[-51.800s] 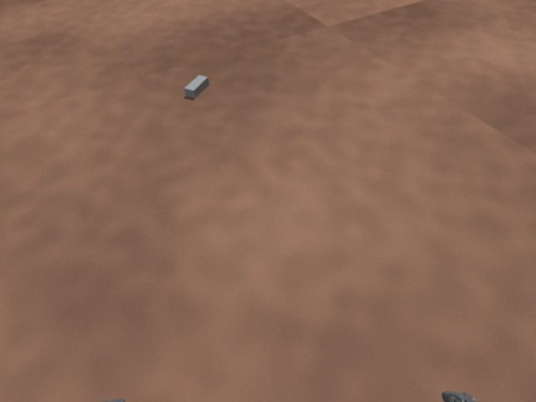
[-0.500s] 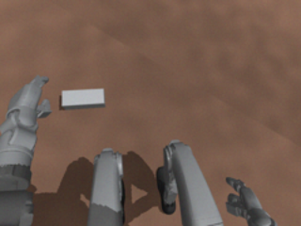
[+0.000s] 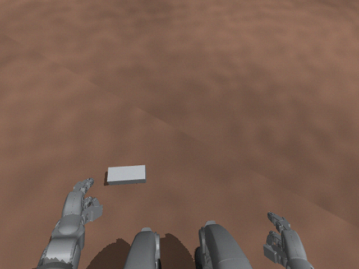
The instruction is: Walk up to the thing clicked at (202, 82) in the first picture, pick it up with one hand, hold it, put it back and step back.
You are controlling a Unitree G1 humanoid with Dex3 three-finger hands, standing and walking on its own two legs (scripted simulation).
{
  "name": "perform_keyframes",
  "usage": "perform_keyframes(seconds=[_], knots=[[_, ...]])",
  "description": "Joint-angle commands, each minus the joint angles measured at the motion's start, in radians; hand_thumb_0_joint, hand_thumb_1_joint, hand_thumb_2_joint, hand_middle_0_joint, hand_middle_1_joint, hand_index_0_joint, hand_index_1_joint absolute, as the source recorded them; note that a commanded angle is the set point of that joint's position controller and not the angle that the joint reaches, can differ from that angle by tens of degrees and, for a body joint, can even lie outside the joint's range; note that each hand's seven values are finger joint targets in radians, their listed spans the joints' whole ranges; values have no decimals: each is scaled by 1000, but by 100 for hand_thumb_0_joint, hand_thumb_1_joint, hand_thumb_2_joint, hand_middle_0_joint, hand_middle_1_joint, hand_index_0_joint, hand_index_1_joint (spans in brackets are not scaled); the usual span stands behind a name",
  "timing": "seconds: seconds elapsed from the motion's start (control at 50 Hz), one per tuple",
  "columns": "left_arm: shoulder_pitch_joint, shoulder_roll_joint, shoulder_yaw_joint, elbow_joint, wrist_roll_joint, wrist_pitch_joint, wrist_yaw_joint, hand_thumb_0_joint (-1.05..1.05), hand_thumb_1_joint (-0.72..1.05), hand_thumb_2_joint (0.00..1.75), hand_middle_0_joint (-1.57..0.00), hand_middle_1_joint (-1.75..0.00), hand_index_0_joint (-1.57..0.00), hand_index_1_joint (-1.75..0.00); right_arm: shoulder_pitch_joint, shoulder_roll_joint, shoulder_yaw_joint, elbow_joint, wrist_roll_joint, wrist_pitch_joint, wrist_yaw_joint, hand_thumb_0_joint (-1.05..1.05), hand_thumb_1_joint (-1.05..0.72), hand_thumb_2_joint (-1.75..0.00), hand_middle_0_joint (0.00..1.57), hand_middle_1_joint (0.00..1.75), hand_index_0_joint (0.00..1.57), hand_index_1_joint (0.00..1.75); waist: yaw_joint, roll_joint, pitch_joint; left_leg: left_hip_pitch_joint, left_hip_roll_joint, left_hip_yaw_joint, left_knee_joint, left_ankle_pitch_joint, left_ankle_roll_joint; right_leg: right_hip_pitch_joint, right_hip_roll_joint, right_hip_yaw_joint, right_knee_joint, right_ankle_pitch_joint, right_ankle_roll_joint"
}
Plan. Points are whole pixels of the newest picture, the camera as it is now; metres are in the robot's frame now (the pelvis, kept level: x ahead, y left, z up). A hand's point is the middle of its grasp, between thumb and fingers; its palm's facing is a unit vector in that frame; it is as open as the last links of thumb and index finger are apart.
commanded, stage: home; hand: left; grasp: from above
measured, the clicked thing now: (127, 175) +0.56 +0.22 -0.63
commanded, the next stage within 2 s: none
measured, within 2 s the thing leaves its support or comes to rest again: neither
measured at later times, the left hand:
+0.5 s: hand (87, 239) +0.19 +0.18 +0.01, palm faces +0.07 -0.98 -0.21, open 7.4 cm
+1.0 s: hand (88, 230) +0.21 +0.18 +0.01, palm faces +0.05 -0.98 -0.20, open 7.4 cm
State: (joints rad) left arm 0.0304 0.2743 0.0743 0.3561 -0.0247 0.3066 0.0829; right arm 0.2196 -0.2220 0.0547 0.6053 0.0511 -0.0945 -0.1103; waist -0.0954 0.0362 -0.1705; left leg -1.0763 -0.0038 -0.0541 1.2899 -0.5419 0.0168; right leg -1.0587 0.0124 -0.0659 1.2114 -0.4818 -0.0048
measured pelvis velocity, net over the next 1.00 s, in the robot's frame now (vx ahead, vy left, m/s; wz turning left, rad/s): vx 0.05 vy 0.00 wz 0.02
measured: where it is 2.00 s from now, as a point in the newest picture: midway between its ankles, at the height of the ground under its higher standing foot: outside the picture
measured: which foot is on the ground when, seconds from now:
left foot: down 0.00-1.00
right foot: down 0.00-1.00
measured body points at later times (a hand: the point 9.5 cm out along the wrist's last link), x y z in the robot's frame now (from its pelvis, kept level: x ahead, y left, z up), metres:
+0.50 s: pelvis +0.04 +0.00 +0.06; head +0.05 +0.00 +0.51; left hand +0.18 +0.23 +0.03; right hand +0.22 -0.24 +0.00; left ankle +0.04 +0.10 -0.62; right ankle +0.05 -0.12 -0.62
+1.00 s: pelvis +0.05 +0.00 +0.06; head +0.06 +0.00 +0.51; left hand +0.20 +0.23 +0.03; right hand +0.20 -0.24 -0.01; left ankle +0.04 +0.10 -0.62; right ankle +0.05 -0.12 -0.62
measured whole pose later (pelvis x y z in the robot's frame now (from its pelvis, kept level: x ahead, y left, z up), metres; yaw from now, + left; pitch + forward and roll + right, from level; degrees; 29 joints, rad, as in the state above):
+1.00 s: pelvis +0.05 +0.00 +0.06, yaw +1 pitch +9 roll -3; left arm 0.49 0.23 0.02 -0.09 -0.06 0.43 0.02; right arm 0.30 -0.22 0.04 0.55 0.01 -0.23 -0.18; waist -0.05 0.06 -0.17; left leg -0.65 -0.01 -0.05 0.99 -0.50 0.01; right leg -0.64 0.01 -0.06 0.92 -0.45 0.00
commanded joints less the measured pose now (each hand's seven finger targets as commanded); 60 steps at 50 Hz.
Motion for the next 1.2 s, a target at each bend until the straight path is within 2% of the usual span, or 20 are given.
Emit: perform_keyframes(seconds=[0.0,0.18,0.26,0.3,0.34,0.4,0.42,0.46,0.48,0.54,0.58,0.72,0.74,0.76,0.78,0.88,0.98,1.08,1.14,1.18], knots=[[-7,116,56,-272,-30,-14,6,0,90,90,-20,-30,-20,-30,-4,-138,-49,-147,-7,-70,-40,0,-90,-90,20,30,20,30,15,50,-223,307,3,-46,-328,95,7,295,10,40,-282,113,-12],[311,64,13,-538,-42,50,-13,0,90,90,-20,-30,-20,-30,10,-113,-51,-211,-18,-108,-71,0,-90,-90,20,30,20,30,36,44,-121,438,-4,-6,-441,218,4,453,21,20,-424,186,-10],[402,44,-2,-597,-41,71,-24,0,90,90,-20,-30,-20,-30,5,-109,-52,-234,-22,-131,-82,0,-90,-90,20,30,20,30,32,-13,-61,442,-10,-1,-466,197,15,468,23,16,-468,164,-5],[409,50,-1,-633,-40,76,-32,0,90,90,-20,-30,-20,-30,1,-109,-53,-242,-23,-141,-86,0,-90,-90,20,30,20,30,33,-13,-35,450,-11,5,-477,184,16,466,21,14,-478,149,-4],[422,58,10,-649,-34,77,-38,0,90,90,-20,-30,-20,-30,1,-111,-58,-240,-28,-154,-89,0,-90,-90,20,30,20,30,35,-6,-49,465,-9,4,-477,216,14,472,21,10,-469,172,-5],[425,52,0,-649,-29,76,-48,0,90,90,-20,-30,-20,-30,5,-114,-58,-237,-32,-169,-91,0,-90,-90,20,30,20,30,31,-12,-28,477,-10,8,-470,234,15,470,18,9,-466,187,-3],[417,59,10,-649,-26,74,-49,0,90,90,-20,-30,-20,-30,3,-115,-60,-236,-35,-174,-92,0,-90,-90,20,30,20,30,31,-19,-26,469,-11,5,-467,229,16,467,16,10,-465,185,-1],[397,51,-3,-633,-22,69,-55,0,90,90,-20,-30,-20,-30,2,-116,-61,-232,-38,-183,-92,0,-90,-90,20,30,20,30,26,-13,-23,469,-13,5,-465,214,15,459,12,13,-465,174,0],[401,54,10,-634,-25,67,-56,0,90,90,-20,-30,-20,-30,4,-118,-62,-231,-40,-187,-91,0,-90,-90,20,30,20,30,32,-19,-27,469,-12,1,-468,210,14,466,13,12,-462,169,0],[435,62,16,-639,-25,67,-57,0,90,90,-20,-30,-20,-30,-3,-118,-62,-231,-41,-195,-89,0,-90,-90,20,30,20,30,51,-1,-60,478,-14,2,-462,245,11,490,12,10,-453,199,0],[431,61,11,-656,-24,68,-56,0,90,90,-20,-30,-20,-30,2,-118,-63,-228,-42,-197,-87,0,-90,-90,20,30,20,30,51,32,-79,491,-15,3,-460,271,5,499,12,13,-444,223,-4],[449,63,14,-654,-19,72,-47,0,90,90,-20,-30,-20,-30,3,-122,-66,-225,-41,-192,-83,0,-90,-90,20,30,20,30,54,21,-95,500,-8,-8,-458,346,-1,514,19,4,-423,273,-11],[452,57,3,-637,-20,75,-49,0,90,90,-20,-30,-20,-30,3,-122,-63,-219,-40,-191,-83,0,-90,-90,20,30,20,30,60,10,-77,494,-7,-10,-460,350,0,515,18,1,-423,276,-11],[450,62,13,-648,-22,76,-47,0,90,90,-20,-30,-20,-30,5,-124,-65,-220,-41,-191,-82,0,-90,-90,20,30,20,30,60,15,-80,498,-5,-9,-461,347,-1,514,20,2,-423,272,-11],[451,49,-4,-625,-24,77,-52,0,90,90,-20,-30,-20,-30,7,-127,-65,-214,-40,-191,-80,0,-90,-90,20,30,20,30,52,15,-74,497,-2,-17,-467,352,-4,507,21,0,-419,268,-13],[441,59,15,-630,-28,77,-58,0,90,90,-20,-30,-20,-30,7,-132,-72,-215,-42,-193,-77,0,-90,-90,20,30,20,30,59,30,-70,497,6,-30,-481,331,-10,494,23,-2,-413,241,-13],[419,60,9,-638,-30,77,-60,0,90,90,-20,-30,-20,-30,3,-132,-69,-219,-40,-195,-76,0,-90,-90,20,30,20,30,59,17,-50,484,7,-36,-490,273,-6,483,20,2,-420,208,-9],[440,53,8,-622,-28,80,-59,0,90,90,-20,-30,-20,-30,3,-124,-67,-227,-41,-197,-78,0,-90,-90,20,30,20,30,57,-15,-57,465,-6,-10,-470,248,4,490,16,7,-440,196,-5],[413,72,22,-652,-27,75,-58,0,90,90,-20,-30,-20,-30,2,-125,-68,-225,-39,-198,-79,0,-90,-90,20,30,20,30,60,-6,-42,459,-7,-2,-471,209,7,480,13,11,-449,165,-3],[432,52,6,-631,-24,81,-58,0,90,90,-20,-30,-20,-30,-1,-122,-66,-233,-38,-200,-81,0,-90,-90,20,30,20,30,54,-19,-33,453,-10,4,-469,183,10,472,11,17,-461,145,-1]])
